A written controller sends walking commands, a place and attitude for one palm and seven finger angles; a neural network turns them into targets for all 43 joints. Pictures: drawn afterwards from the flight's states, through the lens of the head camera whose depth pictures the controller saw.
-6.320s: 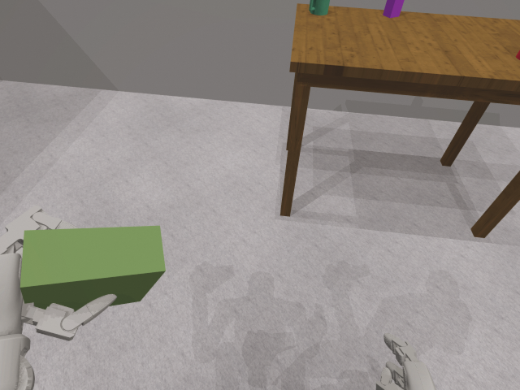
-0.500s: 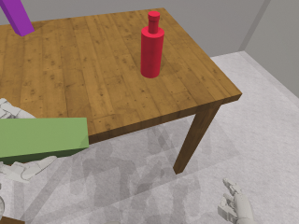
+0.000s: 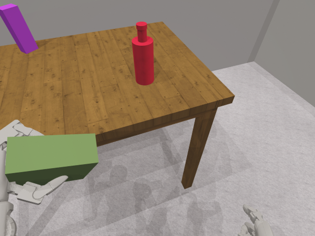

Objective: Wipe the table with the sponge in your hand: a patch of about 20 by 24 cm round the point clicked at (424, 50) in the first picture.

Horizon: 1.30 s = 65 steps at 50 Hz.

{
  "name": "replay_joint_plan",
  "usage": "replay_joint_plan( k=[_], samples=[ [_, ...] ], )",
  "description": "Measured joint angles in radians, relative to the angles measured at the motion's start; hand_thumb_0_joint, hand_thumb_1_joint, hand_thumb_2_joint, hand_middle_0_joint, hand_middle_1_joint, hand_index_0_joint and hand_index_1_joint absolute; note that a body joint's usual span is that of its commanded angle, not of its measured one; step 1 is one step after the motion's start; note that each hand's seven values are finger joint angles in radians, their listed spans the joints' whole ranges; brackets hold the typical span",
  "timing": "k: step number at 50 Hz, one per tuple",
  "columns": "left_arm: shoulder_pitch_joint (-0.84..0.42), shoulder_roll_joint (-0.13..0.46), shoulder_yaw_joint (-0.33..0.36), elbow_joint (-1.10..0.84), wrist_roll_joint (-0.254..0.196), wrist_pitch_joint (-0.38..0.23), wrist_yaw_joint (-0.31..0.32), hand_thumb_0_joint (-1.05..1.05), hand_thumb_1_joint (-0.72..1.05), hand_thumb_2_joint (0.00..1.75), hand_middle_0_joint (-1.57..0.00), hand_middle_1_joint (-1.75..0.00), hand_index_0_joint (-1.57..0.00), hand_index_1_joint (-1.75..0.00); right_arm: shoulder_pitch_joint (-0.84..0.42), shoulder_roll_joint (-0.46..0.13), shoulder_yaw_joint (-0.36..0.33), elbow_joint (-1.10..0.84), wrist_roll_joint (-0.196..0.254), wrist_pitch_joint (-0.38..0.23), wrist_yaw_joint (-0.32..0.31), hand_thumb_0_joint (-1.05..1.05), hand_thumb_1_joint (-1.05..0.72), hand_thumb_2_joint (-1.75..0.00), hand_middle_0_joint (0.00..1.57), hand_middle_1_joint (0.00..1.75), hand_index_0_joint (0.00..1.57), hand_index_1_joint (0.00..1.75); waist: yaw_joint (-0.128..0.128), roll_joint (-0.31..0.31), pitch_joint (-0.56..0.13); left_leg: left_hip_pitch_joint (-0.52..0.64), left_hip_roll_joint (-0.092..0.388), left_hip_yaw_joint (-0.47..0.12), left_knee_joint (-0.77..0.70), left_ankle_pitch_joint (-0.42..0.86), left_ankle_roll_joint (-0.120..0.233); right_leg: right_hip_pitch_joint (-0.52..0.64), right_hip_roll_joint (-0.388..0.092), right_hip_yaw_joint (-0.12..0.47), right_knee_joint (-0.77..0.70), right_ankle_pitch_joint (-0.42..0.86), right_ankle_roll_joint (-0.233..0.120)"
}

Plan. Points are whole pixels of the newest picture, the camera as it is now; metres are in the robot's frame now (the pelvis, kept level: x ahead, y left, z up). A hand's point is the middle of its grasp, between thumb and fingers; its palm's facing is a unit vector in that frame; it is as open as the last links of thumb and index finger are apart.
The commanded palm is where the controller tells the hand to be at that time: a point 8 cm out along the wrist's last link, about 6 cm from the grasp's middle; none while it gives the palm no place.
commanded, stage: come to a stop and stand still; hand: left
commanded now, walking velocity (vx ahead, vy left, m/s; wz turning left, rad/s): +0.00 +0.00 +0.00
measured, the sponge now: (66, 161) +0.23 +0.19 +0.15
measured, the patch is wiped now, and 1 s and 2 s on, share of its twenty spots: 0.00 0.00 0.00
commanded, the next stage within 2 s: look again from close up in 0.70 s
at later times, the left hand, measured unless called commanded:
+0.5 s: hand (15, 189) +0.17 +0.25 +0.16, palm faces +0.39 -0.84 -0.39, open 9.9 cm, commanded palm +0.12 +0.29 +0.18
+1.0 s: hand (0, 158) +0.22 +0.30 +0.17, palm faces +0.40 -0.84 -0.36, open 9.9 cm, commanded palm +0.15 +0.31 +0.18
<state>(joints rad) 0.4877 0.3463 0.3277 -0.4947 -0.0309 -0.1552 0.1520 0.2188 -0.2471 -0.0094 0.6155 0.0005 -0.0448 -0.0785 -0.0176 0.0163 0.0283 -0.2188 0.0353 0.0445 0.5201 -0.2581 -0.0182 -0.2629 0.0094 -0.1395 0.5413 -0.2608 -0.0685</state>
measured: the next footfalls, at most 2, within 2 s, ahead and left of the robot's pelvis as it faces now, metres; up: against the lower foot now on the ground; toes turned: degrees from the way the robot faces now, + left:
right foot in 1.90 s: +0.16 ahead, -0.02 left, +0.00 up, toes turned -4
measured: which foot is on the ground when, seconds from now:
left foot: down 0.00-1.00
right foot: down 0.00-1.00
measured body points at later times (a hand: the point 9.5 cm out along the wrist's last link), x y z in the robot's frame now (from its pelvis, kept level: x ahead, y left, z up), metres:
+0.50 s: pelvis -0.04 +0.01 +0.01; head -0.05 +0.01 +0.46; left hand +0.14 +0.29 +0.18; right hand +0.10 -0.21 -0.09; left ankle +0.00 +0.12 -0.73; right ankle +0.02 -0.07 -0.73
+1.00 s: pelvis -0.03 +0.04 +0.01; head -0.01 +0.06 +0.46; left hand +0.19 +0.34 +0.19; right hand +0.13 -0.20 -0.07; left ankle +0.00 +0.12 -0.73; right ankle +0.02 -0.07 -0.73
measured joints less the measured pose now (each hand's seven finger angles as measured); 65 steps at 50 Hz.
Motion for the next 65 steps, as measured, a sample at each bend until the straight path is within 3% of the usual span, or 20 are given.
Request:
replay_joint_plan(
  k=[6, 11, 16, 29, 40, 42, 43, 45, 48, 53, 56, 61, 65],
  samples=[
    [0.02, 0.024, 0.013, 0.02, 0.007, -0.016, 0.001, -0.01, -0.48, 1.0, -0.76, -1.34, -0.77, -1.34, 0.008, 0.013, 0.001, -0.023, 0.004, -0.004, -0.005, 0.01, -0.9, -0.9, 0.2, 0.3, 0.2, 0.29, 0.012, -0.03, -0.008, -0.004, 0.003, 0.017, -0.019, 0.01, 0.001, -0.003, 0.003, 0.015, -0.035, 0.039, 0.028],
    [0.004, 0.004, 0.0, 0.043, 0.01, -0.018, 0.001, -0.01, -0.48, 1.0, -0.76, -1.34, -0.77, -1.34, 0.007, 0.026, 0.012, -0.017, 0.001, -0.024, 0.006, 0.01, -0.9, -0.9, 0.2, 0.3, 0.2, 0.29, 0.031, -0.008, -0.012, -0.041, 0.014, 0.01, 0.013, -0.004, 0.002, -0.018, 0.017, 0.009, -0.053, 0.069, -0.009],
    [-0.007, -0.018, -0.029, 0.045, 0.009, 0.001, 0.004, -0.01, -0.48, 1.0, -0.76, -1.34, -0.77, -1.34, 0.004, 0.04, 0.025, 0.007, -0.005, -0.018, 0.016, 0.01, -0.9, -0.89, 0.2, 0.3, 0.2, 0.29, 0.032, 0.004, -0.012, -0.06, -0.002, -0.022, 0.045, -0.036, 0.015, -0.019, 0.018, 0.004, -0.059, 0.085, -0.014],
    [-0.021, 0.014, -0.002, 0.061, 0.018, -0.007, 0.007, -0.01, -0.48, 1.0, -0.76, -1.34, -0.77, -1.34, 0.029, 0.063, 0.046, -0.001, -0.008, -0.021, 0.011, 0.01, -0.9, -0.89, 0.2, 0.3, 0.2, 0.3, 0.025, -0.012, 0.005, -0.027, -0.023, -0.01, -0.046, 0.067, 0.031, -0.004, 0.01, 0.036, -0.1, 0.079, 0.048],
    [-0.008, -0.02, -0.029, 0.062, 0.019, -0.005, 0.005, -0.01, -0.48, 1.0, -0.76, -1.34, -0.77, -1.34, 0.012, 0.045, 0.032, 0.019, -0.008, -0.035, 0.014, 0.01, -0.9, -0.89, 0.2, 0.3, 0.2, 0.3, 0.036, -0.001, -0.001, -0.047, -0.024, -0.005, 0.002, 0.028, 0.036, -0.011, 0.014, 0.049, -0.092, 0.109, 0.023],
    [-0.139, 0.068, 0.0, 0.11, 0.067, -0.028, -0.047, -0.01, -0.48, 1.0, -0.76, -1.34, -0.77, -1.34, 0.029, 0.052, 0.016, 0.022, -0.013, -0.065, 0.008, 0.01, -0.9, -0.89, 0.2, 0.3, 0.2, 0.3, 0.071, -0.015, 0.013, -0.068, -0.023, -0.02, 0.024, 0.02, 0.037, -0.019, 0.016, 0.038, -0.09, 0.11, 0.026],
    [-0.211, 0.105, 0.023, 0.163, 0.06, -0.058, -0.059, -0.01, -0.48, 1.0, -0.76, -1.34, -0.77, -1.34, 0.028, 0.054, 0.017, 0.029, -0.009, -0.072, 0.01, 0.01, -0.9, -0.89, 0.2, 0.3, 0.2, 0.3, 0.083, -0.026, 0.019, -0.073, -0.026, -0.027, 0.026, 0.025, 0.038, -0.023, 0.017, 0.036, -0.088, 0.11, 0.023],
    [-0.279, 0.124, 0.075, 0.225, 0.024, -0.083, -0.058, -0.01, -0.48, 1.0, -0.76, -1.34, -0.77, -1.34, 0.017, 0.052, 0.025, 0.029, -0.001, -0.082, 0.027, 0.01, -0.9, -0.89, 0.2, 0.3, 0.2, 0.3, 0.083, -0.042, 0.03, -0.057, -0.03, -0.02, 0.009, 0.024, 0.042, -0.017, 0.016, 0.048, -0.097, 0.116, 0.024],
    [-0.23, 0.068, 0.097, 0.196, -0.01, -0.09, -0.041, -0.01, -0.48, 1.0, -0.76, -1.34, -0.77, -1.34, 0.019, 0.039, 0.026, -0.004, 0.006, -0.108, 0.054, 0.01, -0.9, -0.89, 0.2, 0.3, 0.2, 0.3, 0.058, -0.047, 0.029, -0.023, -0.047, 0.009, -0.034, 0.037, 0.056, -0.008, 0.001, 0.078, -0.097, 0.102, 0.042],
    [-0.077, 0.018, 0.019, 0.094, 0.001, -0.107, -0.063, -0.01, -0.47, 1.0, -0.76, -1.34, -0.76, -1.34, 0.029, 0.045, 0.021, -0.038, 0.014, -0.13, 0.066, 0.01, -0.9, -0.89, 0.2, 0.3, 0.2, 0.3, 0.033, -0.058, 0.023, 0.003, -0.083, 0.023, -0.057, 0.026, 0.082, -0.008, -0.032, 0.099, -0.067, 0.082, 0.066],
    [-0.053, 0.026, 0.006, 0.083, 0.007, -0.104, -0.075, -0.01, -0.47, 1.0, -0.76, -1.34, -0.76, -1.34, 0.028, 0.06, 0.027, -0.033, 0.008, -0.129, 0.063, 0.01, -0.9, -0.89, 0.2, 0.3, 0.2, 0.3, 0.039, -0.066, 0.026, 0.012, -0.088, 0.013, -0.053, 0.011, 0.084, 0.007, -0.037, 0.09, -0.064, 0.059, 0.072],
    [-0.095, 0.029, 0.04, 0.074, 0.002, -0.085, -0.062, -0.01, -0.47, 1.0, -0.76, -1.34, -0.76, -1.34, 0.002, 0.072, 0.041, -0.028, 0.0, -0.128, 0.067, 0.01, -0.9, -0.89, 0.2, 0.3, 0.2, 0.3, 0.059, -0.069, 0.036, 0.023, -0.085, -0.002, -0.044, -0.008, 0.081, 0.034, -0.034, 0.076, -0.081, 0.047, 0.074],
    [-0.112, 0.012, 0.047, 0.047, -0.005, -0.073, -0.049, -0.01, -0.47, 1.0, -0.76, -1.34, -0.76, -1.34, -0.03, 0.07, 0.043, -0.038, -0.005, -0.116, 0.076, 0.01, -0.9, -0.89, 0.2, 0.3, 0.2, 0.3, 0.061, -0.061, 0.026, 0.023, -0.082, -0.003, -0.022, -0.032, 0.085, 0.04, -0.031, 0.075, -0.074, 0.033, 0.076]
  ],
)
